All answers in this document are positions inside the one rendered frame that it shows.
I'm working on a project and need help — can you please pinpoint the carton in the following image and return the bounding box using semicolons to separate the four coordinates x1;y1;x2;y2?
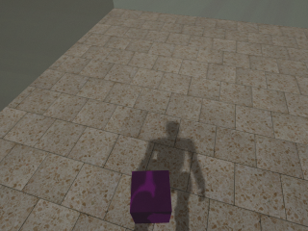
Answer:
130;170;172;224

